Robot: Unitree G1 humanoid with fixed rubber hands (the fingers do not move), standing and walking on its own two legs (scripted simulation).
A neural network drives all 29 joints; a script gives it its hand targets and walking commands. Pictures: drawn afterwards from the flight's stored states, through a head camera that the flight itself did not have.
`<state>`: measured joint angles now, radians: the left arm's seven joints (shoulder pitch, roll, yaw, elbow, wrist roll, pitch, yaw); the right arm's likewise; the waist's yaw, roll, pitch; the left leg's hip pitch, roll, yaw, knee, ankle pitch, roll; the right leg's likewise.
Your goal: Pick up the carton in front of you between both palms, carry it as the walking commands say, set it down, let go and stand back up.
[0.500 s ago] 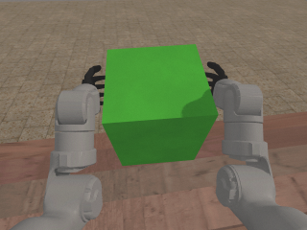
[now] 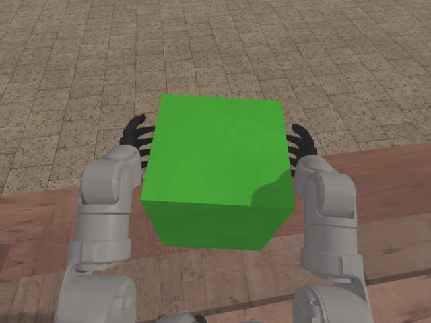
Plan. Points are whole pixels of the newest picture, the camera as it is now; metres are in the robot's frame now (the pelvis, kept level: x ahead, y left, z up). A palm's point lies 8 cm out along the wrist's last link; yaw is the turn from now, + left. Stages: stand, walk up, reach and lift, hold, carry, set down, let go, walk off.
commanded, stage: carry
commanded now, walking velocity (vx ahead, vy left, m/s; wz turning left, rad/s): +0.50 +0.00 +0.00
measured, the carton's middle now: (216, 180) +0.37 +0.00 +0.03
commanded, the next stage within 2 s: none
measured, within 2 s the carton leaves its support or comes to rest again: neither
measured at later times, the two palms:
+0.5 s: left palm (159, 82) +0.69 +0.16 +0.01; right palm (266, 76) +0.72 -0.14 +0.01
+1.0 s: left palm (168, 51) +1.03 +0.18 -0.12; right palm (245, 55) +1.02 -0.12 -0.12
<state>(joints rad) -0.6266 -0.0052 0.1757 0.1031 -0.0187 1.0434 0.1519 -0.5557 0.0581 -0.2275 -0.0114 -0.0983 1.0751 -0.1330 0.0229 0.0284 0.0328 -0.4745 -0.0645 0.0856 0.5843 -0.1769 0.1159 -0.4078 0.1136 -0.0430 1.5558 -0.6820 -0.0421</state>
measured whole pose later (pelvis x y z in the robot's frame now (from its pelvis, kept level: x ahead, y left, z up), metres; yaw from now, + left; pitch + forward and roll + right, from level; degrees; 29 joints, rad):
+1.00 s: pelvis +0.67 +0.04 -0.23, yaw +2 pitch +4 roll -1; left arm -0.64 0.00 0.18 0.17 0.01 1.14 0.14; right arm -0.62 0.00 -0.19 0.15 -0.03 1.14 -0.14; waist -0.05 0.02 -0.04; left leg -0.49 -0.07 0.07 0.78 -0.35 0.12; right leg -0.59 0.03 0.02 1.49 -0.57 -0.04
